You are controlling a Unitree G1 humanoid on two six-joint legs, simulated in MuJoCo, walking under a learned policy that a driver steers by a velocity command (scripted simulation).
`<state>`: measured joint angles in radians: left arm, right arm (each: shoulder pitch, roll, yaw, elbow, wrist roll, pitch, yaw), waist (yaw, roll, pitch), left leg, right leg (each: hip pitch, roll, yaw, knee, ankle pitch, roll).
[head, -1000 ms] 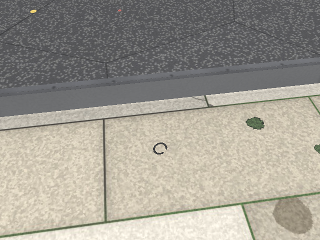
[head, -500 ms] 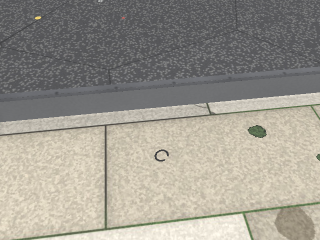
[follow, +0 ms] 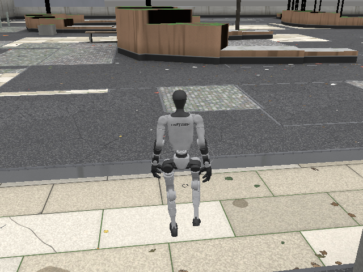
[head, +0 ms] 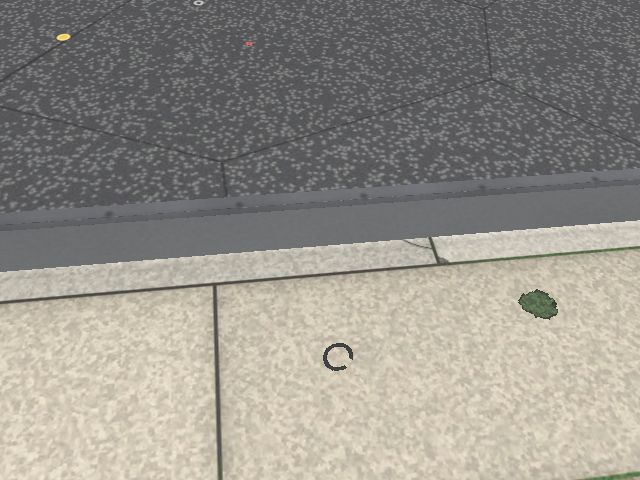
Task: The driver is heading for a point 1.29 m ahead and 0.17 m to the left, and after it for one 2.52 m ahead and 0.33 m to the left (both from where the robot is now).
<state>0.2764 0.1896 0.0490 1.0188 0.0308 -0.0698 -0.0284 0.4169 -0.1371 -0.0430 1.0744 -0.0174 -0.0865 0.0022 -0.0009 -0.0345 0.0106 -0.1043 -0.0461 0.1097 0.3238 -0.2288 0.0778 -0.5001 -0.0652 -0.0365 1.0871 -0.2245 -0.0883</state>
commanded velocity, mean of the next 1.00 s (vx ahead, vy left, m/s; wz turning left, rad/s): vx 0.49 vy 0.00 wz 0.00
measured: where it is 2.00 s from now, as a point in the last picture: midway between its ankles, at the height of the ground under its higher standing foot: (304, 274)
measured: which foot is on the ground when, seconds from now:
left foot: down 0.00-0.32, up 0.34-0.86, down 0.88-1.00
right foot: up 0.00-0.30, down 0.32-0.88, up 0.90-1.00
